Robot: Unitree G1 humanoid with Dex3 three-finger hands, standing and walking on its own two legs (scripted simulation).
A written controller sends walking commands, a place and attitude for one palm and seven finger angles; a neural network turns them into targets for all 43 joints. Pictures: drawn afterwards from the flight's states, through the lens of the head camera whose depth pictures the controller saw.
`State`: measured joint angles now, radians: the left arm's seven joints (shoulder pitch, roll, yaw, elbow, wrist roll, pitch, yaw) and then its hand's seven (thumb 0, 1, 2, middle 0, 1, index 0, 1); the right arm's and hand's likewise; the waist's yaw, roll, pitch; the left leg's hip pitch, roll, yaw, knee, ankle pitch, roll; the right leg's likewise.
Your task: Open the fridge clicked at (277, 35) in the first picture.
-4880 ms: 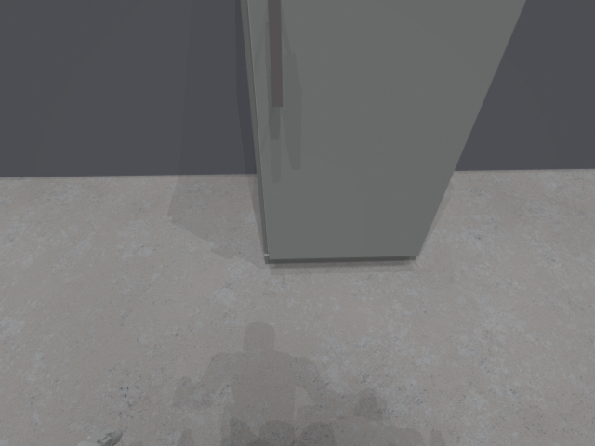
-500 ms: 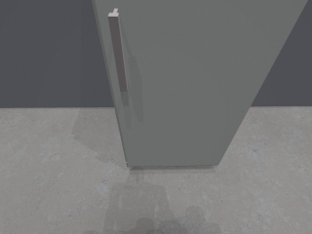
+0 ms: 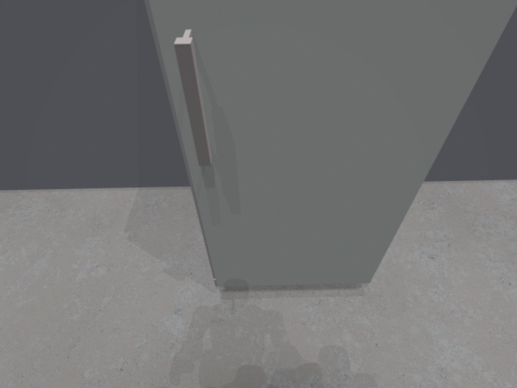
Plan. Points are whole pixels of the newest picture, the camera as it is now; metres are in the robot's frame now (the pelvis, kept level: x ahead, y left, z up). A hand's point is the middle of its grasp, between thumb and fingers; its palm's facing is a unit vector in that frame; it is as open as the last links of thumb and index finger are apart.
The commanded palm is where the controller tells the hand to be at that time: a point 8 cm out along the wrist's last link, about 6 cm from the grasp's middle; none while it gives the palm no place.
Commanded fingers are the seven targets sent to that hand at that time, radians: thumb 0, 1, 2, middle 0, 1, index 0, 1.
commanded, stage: look again from close up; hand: left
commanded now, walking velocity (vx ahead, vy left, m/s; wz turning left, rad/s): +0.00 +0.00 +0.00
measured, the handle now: (197, 104) +0.58 +0.15 +0.15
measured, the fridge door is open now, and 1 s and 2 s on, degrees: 0 0 0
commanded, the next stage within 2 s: shuffle to correct the standing spot in 0.84 s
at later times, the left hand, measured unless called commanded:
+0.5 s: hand out of the picture +0.02 +0.18 -0.17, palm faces +0.03 -0.97 -0.24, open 7.4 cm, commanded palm none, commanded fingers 0.00 0.90 0.90 -0.20 -0.30 -0.20 -0.30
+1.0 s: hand out of the picture +0.02 +0.16 -0.17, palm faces +0.04 -0.98 -0.22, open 7.4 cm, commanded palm none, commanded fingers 0.00 0.90 0.90 -0.20 -0.30 -0.20 -0.30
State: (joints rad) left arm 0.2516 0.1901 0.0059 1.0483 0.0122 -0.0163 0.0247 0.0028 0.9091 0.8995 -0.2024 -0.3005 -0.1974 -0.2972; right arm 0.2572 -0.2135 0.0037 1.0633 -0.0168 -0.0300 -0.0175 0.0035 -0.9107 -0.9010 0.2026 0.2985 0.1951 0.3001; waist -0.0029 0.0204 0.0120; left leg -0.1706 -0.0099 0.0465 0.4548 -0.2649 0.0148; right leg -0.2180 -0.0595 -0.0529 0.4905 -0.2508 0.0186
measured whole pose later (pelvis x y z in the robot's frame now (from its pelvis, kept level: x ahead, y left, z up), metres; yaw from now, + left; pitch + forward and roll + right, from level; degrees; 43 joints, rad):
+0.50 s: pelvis +0.00 -0.02 +0.00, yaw +1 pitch -2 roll +0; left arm 0.25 0.21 0.00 1.08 0.01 -0.01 0.02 0.00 0.91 0.90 -0.20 -0.30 -0.20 -0.30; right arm 0.21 -0.21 0.01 1.11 -0.02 -0.01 -0.01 0.00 -0.91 -0.90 0.20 0.30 0.20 0.30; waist 0.01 0.00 0.03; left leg -0.15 0.02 0.02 0.42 -0.24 -0.02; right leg -0.19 -0.02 -0.08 0.45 -0.23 -0.01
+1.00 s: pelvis +0.00 -0.03 +0.00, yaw +1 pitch -1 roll +0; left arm 0.25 0.20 0.00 1.09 0.01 -0.01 0.02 0.00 0.91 0.90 -0.20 -0.30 -0.20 -0.30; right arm 0.24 -0.19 0.01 1.13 -0.02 -0.02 -0.02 0.00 -0.91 -0.90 0.20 0.30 0.19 0.30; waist 0.01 -0.01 0.03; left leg -0.16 0.03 0.02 0.41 -0.24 -0.02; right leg -0.19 -0.02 -0.08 0.44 -0.23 -0.02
